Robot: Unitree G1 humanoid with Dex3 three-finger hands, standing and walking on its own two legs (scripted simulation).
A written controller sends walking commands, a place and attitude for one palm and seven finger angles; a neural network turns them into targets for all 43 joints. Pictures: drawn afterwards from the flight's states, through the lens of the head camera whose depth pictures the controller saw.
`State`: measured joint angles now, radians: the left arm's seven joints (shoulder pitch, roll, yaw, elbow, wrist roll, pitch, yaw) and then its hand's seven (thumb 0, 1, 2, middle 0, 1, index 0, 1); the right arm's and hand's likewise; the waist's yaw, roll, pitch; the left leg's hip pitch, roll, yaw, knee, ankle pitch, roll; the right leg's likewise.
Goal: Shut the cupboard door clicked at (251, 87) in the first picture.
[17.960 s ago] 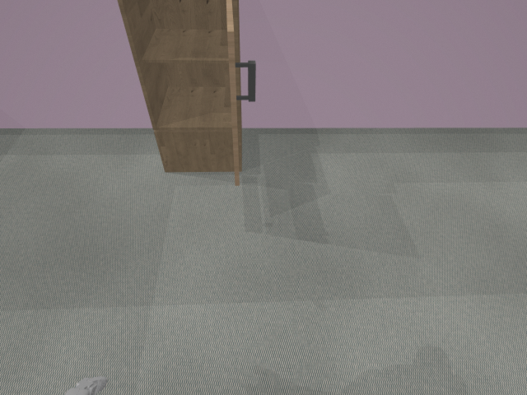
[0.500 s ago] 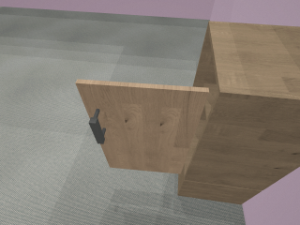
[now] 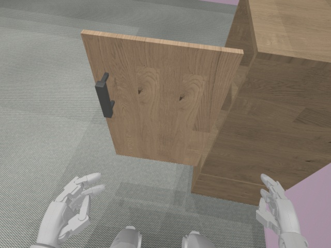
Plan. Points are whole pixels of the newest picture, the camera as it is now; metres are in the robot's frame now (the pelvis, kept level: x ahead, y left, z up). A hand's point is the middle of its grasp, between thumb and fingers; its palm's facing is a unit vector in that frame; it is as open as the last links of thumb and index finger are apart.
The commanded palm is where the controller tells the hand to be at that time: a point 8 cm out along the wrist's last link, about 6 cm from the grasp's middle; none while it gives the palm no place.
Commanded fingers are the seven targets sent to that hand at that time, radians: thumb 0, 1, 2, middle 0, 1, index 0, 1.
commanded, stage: raise the hand and make a fist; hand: left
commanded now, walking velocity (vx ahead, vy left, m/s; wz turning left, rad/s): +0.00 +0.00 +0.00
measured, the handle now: (107, 95) +0.50 +0.21 +0.04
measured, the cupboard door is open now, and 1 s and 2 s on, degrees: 92 92 92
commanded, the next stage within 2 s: bring the fist close to the handle in 1.50 s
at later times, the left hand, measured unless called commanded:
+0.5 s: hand (60, 197) +0.21 +0.24 +0.04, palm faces +0.05 -1.00 -0.05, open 3.8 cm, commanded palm +0.19 +0.27 +0.03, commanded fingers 0.00 0.90 0.90 -1.04 -1.22 -1.04 -1.22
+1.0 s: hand (76, 190) +0.23 +0.21 +0.03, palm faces -0.10 -0.99 -0.02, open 3.1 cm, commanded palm +0.21 +0.28 +0.05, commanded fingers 0.00 0.90 0.90 -1.30 -1.50 -1.30 -1.50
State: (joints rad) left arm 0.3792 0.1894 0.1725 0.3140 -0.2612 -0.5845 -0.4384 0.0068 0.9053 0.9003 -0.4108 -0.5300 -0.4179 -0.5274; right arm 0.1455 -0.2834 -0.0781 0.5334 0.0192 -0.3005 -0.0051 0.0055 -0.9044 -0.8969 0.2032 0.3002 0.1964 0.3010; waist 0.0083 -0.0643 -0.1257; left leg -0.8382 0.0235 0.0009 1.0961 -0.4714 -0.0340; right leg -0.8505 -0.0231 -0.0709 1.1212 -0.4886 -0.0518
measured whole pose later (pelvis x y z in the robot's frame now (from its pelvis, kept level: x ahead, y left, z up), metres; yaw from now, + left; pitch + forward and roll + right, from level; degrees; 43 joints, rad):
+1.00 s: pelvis +0.02 +0.04 -0.01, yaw +0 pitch +16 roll -3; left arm 0.40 0.26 0.11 -0.06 -0.25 -0.31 -0.31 0.02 0.90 0.90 -1.27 -1.47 -1.27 -1.46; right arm 0.23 -0.22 0.04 0.44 0.02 -0.18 -0.04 0.01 -0.90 -0.90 0.21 0.30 0.20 0.30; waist 0.01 0.02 -0.15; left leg -0.94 0.02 -0.03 1.21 -0.55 0.02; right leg -0.90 -0.02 -0.09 1.14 -0.52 0.00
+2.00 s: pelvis +0.02 +0.04 -0.01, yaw +0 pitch +16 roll -2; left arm 0.15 0.23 0.09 0.08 -0.24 -0.29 -0.24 0.02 0.90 0.90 -1.30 -1.50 -1.30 -1.49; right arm 0.26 -0.24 0.03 0.50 0.03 -0.17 -0.05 0.01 -0.90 -0.90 0.21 0.30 0.20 0.30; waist -0.03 0.04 -0.15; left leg -0.92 0.02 -0.01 1.17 -0.53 0.02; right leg -0.90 -0.01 -0.06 1.12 -0.50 0.00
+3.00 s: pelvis +0.02 +0.02 +0.00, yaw -1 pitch +18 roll +0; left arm -0.36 0.23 0.20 0.65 -0.17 -0.43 -0.18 0.02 0.90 0.90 -1.30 -1.50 -1.30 -1.49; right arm 0.29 -0.25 0.00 0.61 0.02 -0.06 -0.02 0.01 -0.90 -0.90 0.20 0.30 0.20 0.30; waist -0.07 0.02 -0.13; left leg -0.92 0.03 0.01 1.10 -0.49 0.00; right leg -0.92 0.00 -0.04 1.09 -0.48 -0.02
